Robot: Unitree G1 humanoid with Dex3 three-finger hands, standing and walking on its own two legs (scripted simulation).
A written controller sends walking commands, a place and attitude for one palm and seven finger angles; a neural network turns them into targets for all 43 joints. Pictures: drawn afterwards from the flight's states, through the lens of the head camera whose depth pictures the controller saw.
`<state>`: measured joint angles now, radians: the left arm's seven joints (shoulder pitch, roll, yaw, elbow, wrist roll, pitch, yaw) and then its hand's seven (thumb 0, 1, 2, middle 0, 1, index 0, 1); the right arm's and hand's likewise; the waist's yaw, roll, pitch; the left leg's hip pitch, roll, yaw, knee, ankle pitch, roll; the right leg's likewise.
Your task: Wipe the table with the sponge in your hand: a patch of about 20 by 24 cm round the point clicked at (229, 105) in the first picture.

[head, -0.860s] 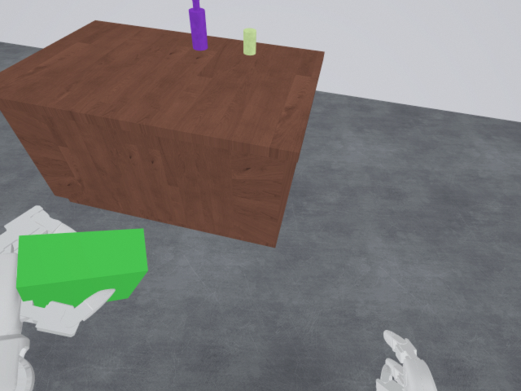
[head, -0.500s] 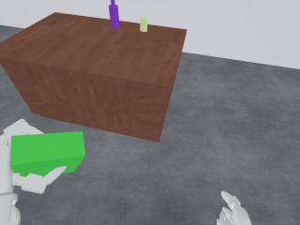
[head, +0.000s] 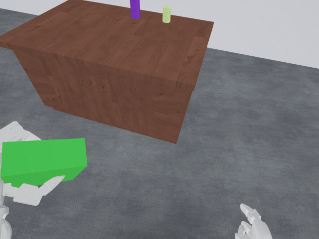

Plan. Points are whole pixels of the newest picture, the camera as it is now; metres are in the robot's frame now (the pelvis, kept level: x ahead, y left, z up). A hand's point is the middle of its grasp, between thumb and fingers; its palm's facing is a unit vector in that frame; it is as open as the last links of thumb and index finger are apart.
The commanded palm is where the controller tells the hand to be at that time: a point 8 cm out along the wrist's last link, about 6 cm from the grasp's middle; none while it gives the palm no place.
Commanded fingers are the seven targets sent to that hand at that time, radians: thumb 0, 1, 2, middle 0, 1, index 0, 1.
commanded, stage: walk around to get in front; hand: left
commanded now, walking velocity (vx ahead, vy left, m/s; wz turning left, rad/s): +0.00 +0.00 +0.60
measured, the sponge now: (56, 163) +0.22 +0.21 +0.15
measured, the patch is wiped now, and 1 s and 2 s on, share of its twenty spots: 0.00 0.00 0.00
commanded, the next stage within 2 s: none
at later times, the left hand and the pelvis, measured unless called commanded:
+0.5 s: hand out of the picture +0.09 +0.28 +0.16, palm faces +0.66 -0.66 -0.36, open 9.1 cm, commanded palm +0.02 +0.30 +0.19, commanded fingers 0.00 0.10 1.30 -1.20 -1.60 -1.20 -1.60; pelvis -0.04 -0.01 -0.01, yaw +19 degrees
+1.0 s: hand out of the picture -0.06 +0.23 +0.17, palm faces +0.80 -0.43 -0.41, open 9.1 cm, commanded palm -0.13 +0.24 +0.19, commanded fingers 0.00 0.10 1.30 -1.20 -1.60 -1.20 -1.60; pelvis -0.09 -0.08 +0.01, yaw +37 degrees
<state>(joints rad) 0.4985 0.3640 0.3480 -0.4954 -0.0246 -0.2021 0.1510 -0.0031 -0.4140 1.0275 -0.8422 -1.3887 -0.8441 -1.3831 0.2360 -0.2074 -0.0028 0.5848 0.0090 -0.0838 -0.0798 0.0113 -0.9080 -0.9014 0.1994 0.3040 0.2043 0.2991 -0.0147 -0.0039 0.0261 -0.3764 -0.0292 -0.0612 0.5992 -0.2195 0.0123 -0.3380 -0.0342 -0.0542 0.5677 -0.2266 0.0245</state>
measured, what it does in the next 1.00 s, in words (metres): walks backwards, turning left: left foot, then right foot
